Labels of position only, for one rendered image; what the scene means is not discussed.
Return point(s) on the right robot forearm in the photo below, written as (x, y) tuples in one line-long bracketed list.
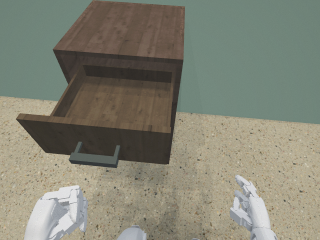
[(262, 233)]

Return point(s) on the robot left hand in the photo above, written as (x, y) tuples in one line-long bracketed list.
[(65, 207)]

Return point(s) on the cabinet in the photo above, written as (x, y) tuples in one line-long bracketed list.
[(126, 34)]

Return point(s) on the handle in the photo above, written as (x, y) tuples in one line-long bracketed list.
[(93, 159)]

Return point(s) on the robot right hand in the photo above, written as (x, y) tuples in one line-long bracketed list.
[(254, 213)]

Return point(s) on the drawer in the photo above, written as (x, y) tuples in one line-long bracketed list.
[(104, 106)]

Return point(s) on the robot left thigh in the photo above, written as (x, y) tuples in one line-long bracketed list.
[(133, 233)]

